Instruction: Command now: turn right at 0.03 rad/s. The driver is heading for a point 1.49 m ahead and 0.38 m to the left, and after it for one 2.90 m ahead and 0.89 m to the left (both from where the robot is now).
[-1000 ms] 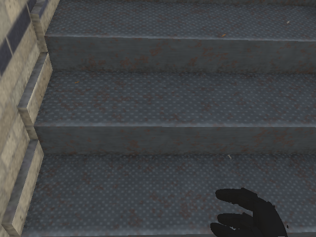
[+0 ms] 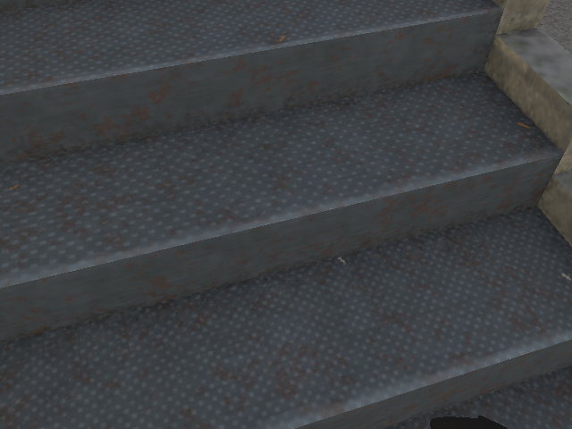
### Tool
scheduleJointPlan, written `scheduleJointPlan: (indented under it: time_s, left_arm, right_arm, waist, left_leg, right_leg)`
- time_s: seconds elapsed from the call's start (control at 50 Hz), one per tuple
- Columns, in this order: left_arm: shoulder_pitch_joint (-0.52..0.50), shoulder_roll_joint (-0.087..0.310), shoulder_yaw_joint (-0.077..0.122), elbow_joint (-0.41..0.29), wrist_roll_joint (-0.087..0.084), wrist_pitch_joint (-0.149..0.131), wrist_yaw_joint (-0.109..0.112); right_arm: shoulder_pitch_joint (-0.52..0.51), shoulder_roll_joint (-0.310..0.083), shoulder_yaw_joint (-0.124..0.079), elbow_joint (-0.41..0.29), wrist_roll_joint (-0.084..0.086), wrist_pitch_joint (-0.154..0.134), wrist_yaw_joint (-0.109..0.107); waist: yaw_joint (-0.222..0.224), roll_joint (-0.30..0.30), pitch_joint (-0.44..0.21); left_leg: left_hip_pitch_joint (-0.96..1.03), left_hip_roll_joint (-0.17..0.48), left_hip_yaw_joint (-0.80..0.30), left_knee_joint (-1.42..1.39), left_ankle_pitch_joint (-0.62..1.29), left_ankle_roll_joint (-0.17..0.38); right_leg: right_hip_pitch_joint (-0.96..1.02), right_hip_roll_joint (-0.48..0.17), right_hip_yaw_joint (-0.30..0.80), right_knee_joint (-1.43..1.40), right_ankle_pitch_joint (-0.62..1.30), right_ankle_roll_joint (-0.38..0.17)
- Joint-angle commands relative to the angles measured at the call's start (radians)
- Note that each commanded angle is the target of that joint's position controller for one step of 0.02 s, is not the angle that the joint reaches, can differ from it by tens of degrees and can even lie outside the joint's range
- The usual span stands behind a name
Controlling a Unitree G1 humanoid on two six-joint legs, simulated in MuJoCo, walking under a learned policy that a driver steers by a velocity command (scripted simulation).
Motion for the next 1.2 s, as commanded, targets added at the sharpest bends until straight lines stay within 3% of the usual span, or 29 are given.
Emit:
scheduleJointPlan:
  time_s: [0.02, 0.04, 0.06, 0.1, 0.12, 0.16, 0.24, 0.4, 0.52, 0.54, 0.56, 0.6, 0.62, 0.64, 0.66, 0.68, 0.7, 0.76, 0.8, 0.84, 0.88, 0.92, 0.94, 0.96, 0.98, 1.0, 1.04, 1.08, 1.2]
  left_arm:
    - [-0.026, 0.138, 0.046, -0.065, -0.003, 0.013, 0.013]
    - [-0.100, 0.050, 0.033, -0.150, -0.008, 0.017, 0.001]
    - [-0.077, 0.014, 0.034, -0.142, 0.023, 0.057, -0.006]
    - [-0.042, -0.001, 0.033, -0.145, 0.058, 0.089, -0.020]
    - [-0.096, -0.013, 0.031, -0.176, 0.059, 0.080, -0.005]
    - [-0.051, -0.031, 0.028, -0.148, 0.049, 0.072, 0.012]
    - [-0.064, -0.034, 0.033, -0.160, 0.036, 0.080, 0.011]
    - [-0.074, -0.053, 0.016, -0.153, 0.069, 0.081, 0.013]
    - [-0.012, -0.084, 0.009, -0.052, 0.010, 0.090, 0.011]
    - [0.030, -0.131, -0.007, -0.041, 0.012, 0.086, 0.005]
    - [0.034, -0.097, -0.001, 0.006, -0.009, 0.075, 0.004]
    - [0.084, -0.108, -0.019, 0.054, 0.008, 0.050, -0.009]
    - [0.122, -0.071, -0.025, 0.066, 0.016, 0.040, -0.011]
    - [0.215, 0.040, 0.007, 0.080, 0.032, 0.028, -0.019]
    - [0.284, 0.181, 0.064, 0.078, 0.019, 0.024, -0.008]
    - [0.163, 0.049, 0.027, 0.063, -0.025, 0.027, 0.010]
    - [0.101, 0.000, 0.013, 0.042, -0.024, 0.032, 0.050]
    - [0.165, 0.001, 0.022, 0.096, -0.007, -0.019, 0.076]
    - [0.155, 0.023, 0.025, 0.111, 0.001, -0.042, 0.072]
    - [0.081, -0.010, 0.007, 0.086, -0.009, -0.052, 0.050]
    - [0.108, 0.030, 0.014, 0.081, -0.025, -0.064, 0.049]
    - [0.055, 0.111, 0.052, 0.063, -0.036, -0.071, 0.026]
    - [0.001, 0.093, 0.060, 0.012, -0.041, -0.082, 0.008]
    - [-0.060, 0.016, 0.060, -0.047, -0.020, -0.090, -0.034]
    - [-0.096, -0.012, 0.064, -0.063, 0.054, -0.100, -0.050]
    - [-0.134, -0.038, 0.045, -0.124, 0.064, -0.116, -0.067]
    - [-0.238, -0.141, 0.009, -0.204, 0.061, -0.108, -0.049]
    - [-0.176, -0.196, -0.022, -0.195, 0.050, -0.056, -0.025]
    - [-0.401, -0.143, -0.019, -0.326, 0.013, 0.002, 0.005]
  right_arm:
    - [0.123, -0.025, -0.034, 0.009, 0.001, -0.006, -0.045]
    - [0.172, -0.203, -0.088, 0.010, -0.027, -0.005, -0.063]
    - [0.265, -0.237, -0.099, 0.048, -0.053, 0.004, -0.093]
    - [0.007, -0.257, -0.122, 0.051, -0.025, -0.028, -0.077]
    - [-0.080, -0.180, -0.114, 0.062, -0.022, -0.039, -0.070]
    - [-0.159, -0.037, -0.080, 0.077, -0.017, -0.044, -0.056]
    - [-0.097, -0.044, -0.087, 0.106, -0.021, -0.065, -0.060]
    - [-0.065, -0.064, -0.110, 0.129, -0.030, -0.061, -0.103]
    - [-0.015, -0.074, -0.119, 0.159, -0.043, -0.004, -0.117]
    - [0.043, -0.075, -0.122, 0.196, -0.048, 0.016, -0.112]
    - [0.078, -0.065, -0.123, 0.189, -0.047, 0.031, -0.108]
    - [0.156, 0.010, -0.120, 0.218, -0.044, 0.053, -0.073]
    - [0.121, 0.099, -0.103, 0.176, -0.015, 0.033, -0.057]
    - [0.117, 0.086, -0.108, 0.156, -0.010, -0.014, -0.048]
    - [-0.059, 0.077, -0.092, 0.046, -0.021, -0.055, -0.033]
    - [-0.321, -0.037, -0.107, -0.011, -0.033, -0.073, -0.025]
    - [-0.441, -0.007, -0.095, -0.037, -0.037, -0.068, -0.015]
    - [-0.351, -0.017, -0.086, -0.078, -0.043, -0.048, 0.028]
    - [-0.278, 0.014, -0.073, -0.078, -0.046, -0.048, 0.017]
    - [-0.114, 0.021, -0.057, -0.019, -0.020, -0.047, 0.009]
    - [-0.051, 0.027, -0.049, 0.006, -0.008, -0.048, -0.012]
    - [0.209, -0.065, -0.082, 0.074, -0.009, -0.071, -0.023]
    - [0.344, -0.170, -0.117, 0.129, -0.032, -0.082, -0.026]
    - [0.442, -0.310, -0.164, 0.182, -0.051, -0.077, -0.040]
    - [0.323, -0.289, -0.174, 0.216, -0.038, -0.086, -0.041]
    - [0.196, -0.236, -0.166, 0.222, -0.042, -0.098, -0.036]
    - [0.209, -0.128, -0.147, 0.312, -0.053, -0.125, -0.021]
    - [0.258, -0.021, -0.117, 0.381, -0.062, -0.132, -0.011]
    - [0.291, -0.094, -0.112, 0.405, -0.038, -0.207, 0.028]
  waist:
    - [-0.103, -0.195, -0.128]
    - [-0.129, 0.144, -0.117]
    - [-0.161, 0.324, -0.191]
    - [-0.027, 0.301, -0.025]
    - [0.013, 0.274, 0.077]
    - [0.071, 0.157, 0.084]
    - [0.041, 0.144, 0.032]
    - [-0.007, 0.186, 0.013]
    - [-0.038, 0.193, -0.016]
    - [-0.009, 0.130, 0.028]
    - [-0.036, 0.064, 0.082]
    - [-0.042, -0.081, 0.065]
    - [-0.030, -0.202, 0.066]
    - [-0.036, -0.220, 0.068]
    - [0.054, -0.397, 0.138]
    - [0.084, -0.185, 0.363]
    - [0.103, -0.137, 0.413]
    - [0.034, -0.001, 0.320]
    - [-0.017, 0.036, 0.262]
    - [-0.078, 0.056, 0.163]
    - [-0.111, 0.002, -0.001]
    - [-0.233, -0.162, -0.195]
    - [-0.271, -0.050, -0.252]
    - [-0.268, 0.334, -0.292]
    - [-0.202, 0.276, -0.282]
    - [-0.123, 0.154, -0.132]
    - [-0.040, -0.031, 0.106]
    - [0.025, -0.033, 0.141]
    - [0.012, 0.097, 0.185]
  left_leg:
    - [0.548, -0.131, -0.034, -0.365, 0.174, 0.011]
    - [0.607, 0.102, -0.517, -0.686, 0.166, 0.087]
    - [0.543, 0.238, -0.887, -1.036, 0.034, 0.173]
    - [0.320, 0.227, -0.862, -1.085, -0.364, 0.188]
    - [0.220, 0.175, -0.684, -0.979, -0.368, 0.153]
    - [0.128, 0.127, -0.450, -0.836, -0.244, 0.074]
    - [0.225, 0.128, -0.360, -0.781, -0.174, 0.105]
    - [0.365, 0.185, -0.436, -0.732, -0.095, 0.183]
    - [0.323, 0.141, -0.356, -0.650, -0.111, 0.121]
    - [0.370, 0.084, -0.257, -0.587, -0.174, 0.120]
    - [0.387, 0.040, -0.208, -0.476, -0.108, 0.127]
    - [0.212, -0.051, -0.080, 0.000, -0.154, 0.122]
    - [-0.002, -0.093, 0.043, 0.367, -0.134, 0.063]
    - [-0.210, -0.067, 0.114, 0.603, -0.139, 0.031]
    - [-0.370, 0.021, 0.094, 0.604, -0.086, -0.015]
    - [-0.484, 0.073, 0.067, 0.612, 0.014, -0.038]
    - [-0.580, 0.057, 0.024, 0.708, 0.019, -0.045]
    - [-0.463, 0.043, -0.006, 0.545, 0.025, 0.046]
    - [-0.396, 0.028, -0.007, 0.442, -0.018, 0.096]
    - [-0.027, -0.012, 0.108, 0.166, 0.009, 0.122]
    - [0.405, -0.163, 0.222, -0.068, -0.021, 0.111]
    - [0.590, -0.208, 0.087, -0.319, 0.053, 0.130]
    - [0.751, -0.085, -0.303, -0.587, -0.097, 0.199]
    - [0.950, 0.154, -0.952, -1.050, -0.032, 0.347]
    - [0.926, 0.196, -1.163, -1.168, -0.027, 0.363]
    - [0.793, 0.176, -0.976, -1.110, -0.181, 0.330]
    - [0.631, 0.162, -0.692, -1.039, -0.039, 0.262]
    - [0.594, 0.102, -0.431, -1.016, 0.225, 0.179]
    - [0.493, 0.098, -0.171, -1.267, 0.392, 0.199]
  right_leg:
    - [-0.068, -0.034, -0.051, 0.190, 0.990, -0.137]
    - [-0.307, 0.054, -0.073, 0.473, 0.572, -0.052]
    - [-0.292, 0.124, 0.106, 0.765, -0.104, -0.039]
    - [-0.411, 0.142, 0.223, 1.212, -0.146, -0.029]
    - [-0.472, 0.130, 0.200, 1.269, -0.130, -0.039]
    - [-0.436, 0.155, 0.156, 1.210, -0.005, -0.029]
    - [-0.461, 0.192, 0.119, 1.225, 0.087, -0.029]
    - [-0.486, 0.117, 0.102, 1.047, 0.057, -0.038]
    - [-0.124, 0.052, -0.001, 0.275, 0.179, -0.110]
    - [-0.119, 0.096, -0.066, 0.087, 0.020, -0.102]
    - [-0.130, 0.109, -0.082, -0.039, 0.151, -0.102]
    - [-0.013, 0.060, 0.070, 0.045, 0.050, -0.107]
    - [0.074, -0.054, 0.226, 0.175, 0.437, -0.059]
    - [0.195, -0.127, 0.255, 0.241, 0.742, -0.065]
    - [0.120, -0.344, 0.640, -0.136, -0.074, -0.274]
    - [0.040, -0.280, 0.597, -0.254, -0.487, -0.286]
    - [0.042, -0.220, 0.558, -0.266, -0.548, -0.303]
    - [0.134, -0.178, 0.457, -0.302, -0.423, -0.273]
    - [0.186, -0.168, 0.368, -0.321, -0.150, -0.257]
    - [0.058, -0.090, 0.115, -0.296, 0.456, -0.229]
    - [-0.039, -0.073, 0.042, -0.099, 1.524, -0.219]
    - [0.118, -0.104, 0.031, 0.290, 1.812, -0.214]
    - [-0.071, -0.026, 0.049, 0.594, 1.532, -0.180]
    - [-0.399, 0.222, 0.109, 1.030, 0.443, -0.130]
    - [-0.556, 0.266, 0.296, 1.473, 0.147, -0.137]
    - [-0.668, 0.236, 0.310, 1.648, 0.139, -0.141]
    - [-0.871, 0.216, 0.284, 1.770, 0.127, -0.160]
    - [-0.938, 0.214, 0.292, 1.803, 0.057, -0.143]
    - [-1.004, 0.151, 0.079, 1.761, -0.049, -0.105]
Keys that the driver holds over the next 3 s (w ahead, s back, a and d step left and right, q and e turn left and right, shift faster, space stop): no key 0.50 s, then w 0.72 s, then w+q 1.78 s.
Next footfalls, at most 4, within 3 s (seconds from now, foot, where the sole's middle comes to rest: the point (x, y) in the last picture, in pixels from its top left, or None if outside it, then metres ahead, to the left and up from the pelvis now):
0.02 left None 0.14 0.14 -0.63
0.60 right None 0.00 -0.14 -0.79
0.92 left None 0.24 0.02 -0.63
1.44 right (439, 322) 0.62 -0.25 -0.47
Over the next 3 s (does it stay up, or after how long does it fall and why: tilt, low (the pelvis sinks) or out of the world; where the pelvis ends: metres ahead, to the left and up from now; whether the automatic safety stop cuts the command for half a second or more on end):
stays up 1.26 0.08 0.61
